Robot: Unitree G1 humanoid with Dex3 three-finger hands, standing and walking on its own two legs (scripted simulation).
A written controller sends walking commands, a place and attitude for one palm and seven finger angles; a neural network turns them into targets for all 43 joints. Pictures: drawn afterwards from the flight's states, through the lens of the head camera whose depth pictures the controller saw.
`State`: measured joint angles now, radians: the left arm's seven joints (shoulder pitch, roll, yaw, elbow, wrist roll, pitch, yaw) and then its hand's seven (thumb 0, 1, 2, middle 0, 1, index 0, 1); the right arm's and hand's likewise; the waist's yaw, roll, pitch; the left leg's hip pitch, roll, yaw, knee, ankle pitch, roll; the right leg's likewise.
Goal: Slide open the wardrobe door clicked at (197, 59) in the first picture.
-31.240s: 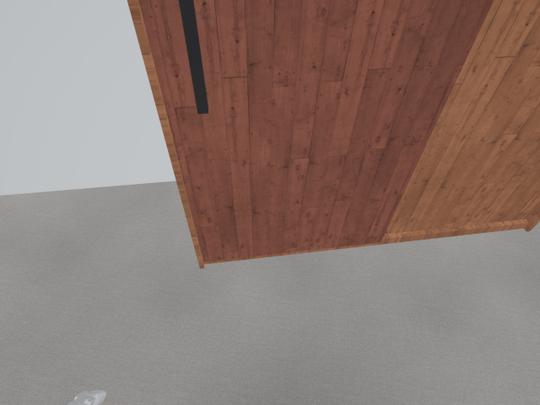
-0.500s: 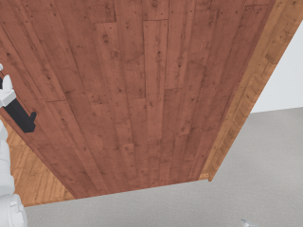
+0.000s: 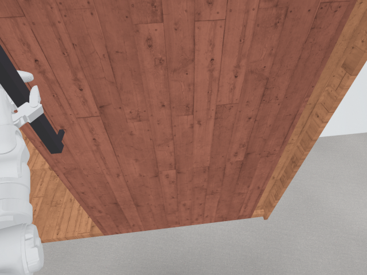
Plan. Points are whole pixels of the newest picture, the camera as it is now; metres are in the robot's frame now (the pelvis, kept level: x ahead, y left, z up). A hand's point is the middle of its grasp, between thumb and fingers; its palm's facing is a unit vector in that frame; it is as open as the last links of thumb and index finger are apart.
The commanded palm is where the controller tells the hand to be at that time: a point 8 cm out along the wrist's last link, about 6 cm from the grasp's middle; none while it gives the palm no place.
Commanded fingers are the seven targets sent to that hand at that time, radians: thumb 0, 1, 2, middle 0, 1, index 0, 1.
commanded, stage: stop walking and hold the door there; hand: left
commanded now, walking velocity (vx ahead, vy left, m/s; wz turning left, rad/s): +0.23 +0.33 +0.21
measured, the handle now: (27, 91) +0.42 +0.35 +0.21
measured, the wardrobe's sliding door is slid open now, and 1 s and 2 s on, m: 0.67 0.67 0.67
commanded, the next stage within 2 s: loosen the grip on the handle in 0.94 s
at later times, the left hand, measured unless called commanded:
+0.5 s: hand (36, 107) +0.39 +0.32 +0.19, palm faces +0.45 -0.87 -0.20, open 6.0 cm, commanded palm +0.35 +0.34 +0.17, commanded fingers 0.00 0.90 0.90 -0.45 -1.40 -0.45 -1.40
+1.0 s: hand (36, 107) +0.39 +0.32 +0.19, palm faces +0.46 -0.87 -0.19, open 5.9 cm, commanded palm +0.35 +0.35 +0.17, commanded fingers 0.00 0.90 0.90 -0.45 -1.40 -0.45 -1.40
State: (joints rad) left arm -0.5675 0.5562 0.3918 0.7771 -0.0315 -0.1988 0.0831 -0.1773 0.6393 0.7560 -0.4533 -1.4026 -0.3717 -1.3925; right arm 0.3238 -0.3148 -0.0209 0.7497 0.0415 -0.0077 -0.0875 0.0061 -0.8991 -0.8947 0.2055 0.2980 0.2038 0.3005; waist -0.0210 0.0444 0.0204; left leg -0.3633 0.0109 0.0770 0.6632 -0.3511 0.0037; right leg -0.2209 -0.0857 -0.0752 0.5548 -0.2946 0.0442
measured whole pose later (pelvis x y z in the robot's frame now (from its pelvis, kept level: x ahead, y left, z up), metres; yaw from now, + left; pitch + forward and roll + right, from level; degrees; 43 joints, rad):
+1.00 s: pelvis -0.01 +0.03 +0.00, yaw +1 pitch +0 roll -1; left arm -0.54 0.49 0.31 0.63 -0.08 -0.16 0.11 -0.15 0.69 0.77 -0.45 -1.40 -0.29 -1.40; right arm 0.28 -0.29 0.02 0.70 0.05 0.00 -0.10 0.01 -0.90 -0.89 0.20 0.30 0.20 0.30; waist -0.01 0.04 0.00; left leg -0.34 0.03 0.12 0.51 -0.17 0.05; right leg -0.20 0.03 -0.06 0.48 -0.29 -0.02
